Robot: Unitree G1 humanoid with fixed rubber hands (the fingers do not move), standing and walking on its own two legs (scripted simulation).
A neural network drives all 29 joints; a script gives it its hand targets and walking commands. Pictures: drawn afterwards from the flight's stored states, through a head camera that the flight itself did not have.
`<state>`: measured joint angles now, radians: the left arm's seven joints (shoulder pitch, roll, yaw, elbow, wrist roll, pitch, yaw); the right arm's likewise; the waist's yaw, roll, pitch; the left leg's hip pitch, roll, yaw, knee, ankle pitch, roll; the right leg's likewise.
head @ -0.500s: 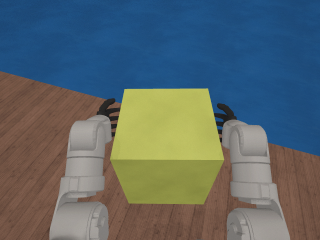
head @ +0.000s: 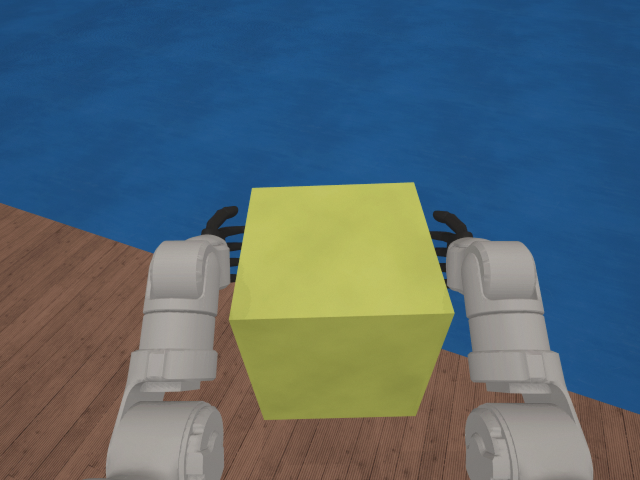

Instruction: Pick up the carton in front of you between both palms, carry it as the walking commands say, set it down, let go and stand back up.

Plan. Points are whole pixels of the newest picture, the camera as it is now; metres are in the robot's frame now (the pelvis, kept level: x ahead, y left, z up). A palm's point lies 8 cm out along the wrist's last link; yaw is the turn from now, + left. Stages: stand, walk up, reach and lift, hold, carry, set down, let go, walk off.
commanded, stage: carry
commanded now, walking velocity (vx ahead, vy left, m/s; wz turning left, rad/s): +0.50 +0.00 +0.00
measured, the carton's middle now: (336, 305) +0.34 +0.00 +0.03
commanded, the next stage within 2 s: none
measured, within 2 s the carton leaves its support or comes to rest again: neither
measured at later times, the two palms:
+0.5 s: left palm (246, 132) +0.66 +0.17 +0.09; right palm (414, 139) +0.65 -0.13 +0.09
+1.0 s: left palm (291, 62) +0.96 +0.12 +0.08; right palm (421, 68) +0.95 -0.18 +0.07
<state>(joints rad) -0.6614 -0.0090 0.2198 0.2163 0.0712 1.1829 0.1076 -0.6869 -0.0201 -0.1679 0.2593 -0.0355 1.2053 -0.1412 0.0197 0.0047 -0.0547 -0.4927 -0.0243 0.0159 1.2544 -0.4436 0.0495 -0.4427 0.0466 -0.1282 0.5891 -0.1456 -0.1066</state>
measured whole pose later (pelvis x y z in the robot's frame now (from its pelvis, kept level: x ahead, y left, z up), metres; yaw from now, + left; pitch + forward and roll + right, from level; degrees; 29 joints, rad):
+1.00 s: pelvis +0.59 -0.02 -0.05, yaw -1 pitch +4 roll +0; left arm -0.70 -0.02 0.23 0.21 0.10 1.18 0.11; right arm -0.70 -0.04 -0.19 0.24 -0.02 1.19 -0.14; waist -0.01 0.02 -0.09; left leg -0.33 -0.04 0.03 1.17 -0.53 0.05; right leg -0.50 0.03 -0.12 0.61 -0.12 -0.09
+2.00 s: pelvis +1.19 -0.06 -0.05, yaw +0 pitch +5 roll -1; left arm -0.28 -0.16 0.17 -0.17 0.14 1.16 0.09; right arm -0.26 0.13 -0.18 -0.20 -0.11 1.20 -0.09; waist 0.01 0.03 -0.14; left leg -0.23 0.04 0.06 0.89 -0.46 0.00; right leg -0.43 -0.01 -0.20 0.49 -0.14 -0.08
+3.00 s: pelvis +1.79 -0.08 -0.04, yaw +1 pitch +4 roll +0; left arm -0.18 -0.14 0.11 -0.27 0.12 1.21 0.08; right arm -0.18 0.13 -0.12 -0.30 -0.12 1.25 -0.09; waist 0.02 0.03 -0.13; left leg -0.41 0.07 0.09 1.11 -0.40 0.00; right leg -0.35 -0.05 -0.24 0.46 -0.19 -0.06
